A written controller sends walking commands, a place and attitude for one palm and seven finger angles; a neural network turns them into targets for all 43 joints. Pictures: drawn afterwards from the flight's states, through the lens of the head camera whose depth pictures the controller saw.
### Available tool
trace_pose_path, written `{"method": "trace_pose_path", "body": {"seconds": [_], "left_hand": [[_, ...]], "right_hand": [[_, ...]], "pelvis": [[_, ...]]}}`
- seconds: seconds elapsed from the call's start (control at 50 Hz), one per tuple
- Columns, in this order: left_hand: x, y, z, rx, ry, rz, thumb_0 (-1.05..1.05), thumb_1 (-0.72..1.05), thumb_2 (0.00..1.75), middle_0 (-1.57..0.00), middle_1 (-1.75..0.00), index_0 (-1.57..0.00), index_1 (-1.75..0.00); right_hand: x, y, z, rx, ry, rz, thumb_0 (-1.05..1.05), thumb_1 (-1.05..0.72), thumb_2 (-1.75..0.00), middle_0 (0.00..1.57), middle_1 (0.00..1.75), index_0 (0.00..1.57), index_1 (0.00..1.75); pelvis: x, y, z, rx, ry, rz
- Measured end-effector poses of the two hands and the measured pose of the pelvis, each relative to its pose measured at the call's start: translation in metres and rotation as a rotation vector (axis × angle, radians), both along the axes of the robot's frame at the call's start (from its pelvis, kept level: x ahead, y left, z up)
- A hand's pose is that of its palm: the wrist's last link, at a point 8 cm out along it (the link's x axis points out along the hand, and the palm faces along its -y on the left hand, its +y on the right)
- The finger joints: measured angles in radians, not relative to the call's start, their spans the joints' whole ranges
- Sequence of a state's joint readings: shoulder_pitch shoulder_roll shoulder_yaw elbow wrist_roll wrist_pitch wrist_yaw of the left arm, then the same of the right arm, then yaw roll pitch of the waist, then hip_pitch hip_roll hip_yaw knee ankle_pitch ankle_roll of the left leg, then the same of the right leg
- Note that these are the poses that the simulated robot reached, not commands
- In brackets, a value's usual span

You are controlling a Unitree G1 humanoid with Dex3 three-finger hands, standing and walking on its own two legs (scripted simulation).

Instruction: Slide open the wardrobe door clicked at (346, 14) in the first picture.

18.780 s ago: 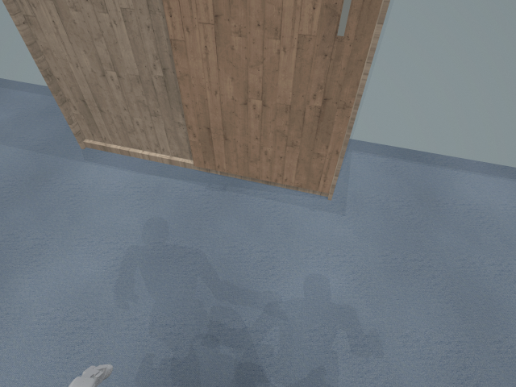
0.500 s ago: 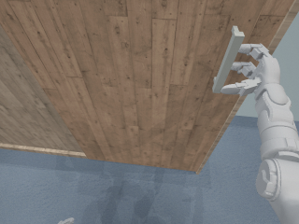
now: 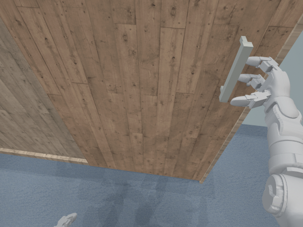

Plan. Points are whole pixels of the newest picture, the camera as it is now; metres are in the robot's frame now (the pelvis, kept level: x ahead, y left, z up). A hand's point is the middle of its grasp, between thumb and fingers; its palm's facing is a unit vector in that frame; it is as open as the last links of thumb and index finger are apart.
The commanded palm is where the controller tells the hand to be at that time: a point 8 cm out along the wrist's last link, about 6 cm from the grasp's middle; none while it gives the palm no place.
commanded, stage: move the hooked fingers beside the handle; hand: right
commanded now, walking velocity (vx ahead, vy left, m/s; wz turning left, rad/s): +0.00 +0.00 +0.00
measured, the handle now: (232, 71) +0.50 -0.15 +0.17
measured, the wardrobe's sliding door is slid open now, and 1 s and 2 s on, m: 0.00 0.00 0.00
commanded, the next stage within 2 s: feel for the door with the fingertips in 1.98 s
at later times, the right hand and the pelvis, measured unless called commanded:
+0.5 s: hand (253, 86) +0.44 -0.19 +0.17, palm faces +0.01 +1.00 +0.02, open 14.0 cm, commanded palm +0.41 -0.25 +0.17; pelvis +0.00 +0.00 +0.00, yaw +0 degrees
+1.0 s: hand (262, 91) +0.43 -0.21 +0.17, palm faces +0.06 +1.00 +0.01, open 14.0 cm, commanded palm +0.40 -0.26 +0.17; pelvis +0.00 +0.00 +0.00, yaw +0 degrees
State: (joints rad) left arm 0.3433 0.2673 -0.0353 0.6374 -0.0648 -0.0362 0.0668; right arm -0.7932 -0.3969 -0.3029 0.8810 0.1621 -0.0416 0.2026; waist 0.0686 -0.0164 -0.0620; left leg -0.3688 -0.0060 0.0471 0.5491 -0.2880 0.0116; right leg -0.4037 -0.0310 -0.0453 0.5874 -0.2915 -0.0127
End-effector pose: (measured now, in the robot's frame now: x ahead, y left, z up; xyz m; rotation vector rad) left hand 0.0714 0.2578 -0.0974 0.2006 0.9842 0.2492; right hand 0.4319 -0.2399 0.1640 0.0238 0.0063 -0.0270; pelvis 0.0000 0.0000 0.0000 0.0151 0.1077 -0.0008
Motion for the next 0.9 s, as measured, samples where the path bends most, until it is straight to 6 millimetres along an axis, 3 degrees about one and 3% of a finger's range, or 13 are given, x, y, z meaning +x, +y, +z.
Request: {"method": "trace_pose_path", "body": {"seconds": [0.32, 0.48, 0.9], "left_hand": [[0.023, 0.000, 0.004, 0.005, -0.037, -0.012, 0.01, 0.91, 0.90, -0.21, -0.30, -0.20, -0.30], [0.030, -0.005, 0.004, -0.004, -0.055, -0.025, 0.01, 0.91, 0.90, -0.21, -0.30, -0.20, -0.30], [0.013, -0.002, 0.004, 0.007, -0.025, -0.004, 0.01, 0.91, 0.90, -0.21, -0.30, -0.20, -0.30]], "right_hand": [[-0.016, -0.013, 0.000, -0.003, 0.014, -0.011, -0.01, 0.50, -0.30, 0.30, 1.20, 0.31, 1.20], [-0.017, -0.006, 0.009, -0.011, -0.025, 0.010, -0.01, 0.50, -0.30, 0.30, 1.20, 0.30, 1.20], [-0.023, -0.019, 0.001, -0.005, 0.033, -0.016, -0.01, 0.50, -0.30, 0.30, 1.20, 0.30, 1.20]], "pelvis": [[0.005, 0.001, 0.002, 0.001, -0.026, -0.008], [0.005, -0.002, 0.003, 0.000, -0.028, -0.007], [0.000, -0.001, 0.004, -0.001, -0.038, -0.005]]}}
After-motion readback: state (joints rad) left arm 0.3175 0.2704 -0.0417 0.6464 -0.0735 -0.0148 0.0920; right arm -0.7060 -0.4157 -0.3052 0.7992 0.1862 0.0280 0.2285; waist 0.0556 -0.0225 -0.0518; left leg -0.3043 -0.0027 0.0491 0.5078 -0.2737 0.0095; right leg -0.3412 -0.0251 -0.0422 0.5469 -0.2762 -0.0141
